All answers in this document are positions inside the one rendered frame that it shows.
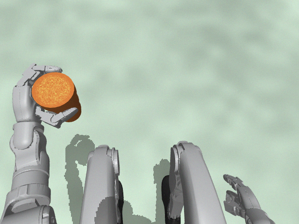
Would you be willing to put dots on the right robot hand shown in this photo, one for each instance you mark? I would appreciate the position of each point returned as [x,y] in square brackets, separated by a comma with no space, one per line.
[238,203]

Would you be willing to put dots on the left robot arm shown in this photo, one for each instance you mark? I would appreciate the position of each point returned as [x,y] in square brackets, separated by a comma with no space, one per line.
[29,198]

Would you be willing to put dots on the left robot hand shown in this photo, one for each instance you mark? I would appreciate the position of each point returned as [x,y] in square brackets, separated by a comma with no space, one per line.
[26,108]

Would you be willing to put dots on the right robot arm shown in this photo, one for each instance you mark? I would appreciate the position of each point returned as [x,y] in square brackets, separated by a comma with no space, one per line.
[257,216]

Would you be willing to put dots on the right robot foot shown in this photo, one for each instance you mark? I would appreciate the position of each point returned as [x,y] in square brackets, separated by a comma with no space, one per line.
[166,200]

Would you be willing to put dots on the cup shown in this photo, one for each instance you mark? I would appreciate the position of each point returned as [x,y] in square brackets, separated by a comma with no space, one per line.
[56,92]

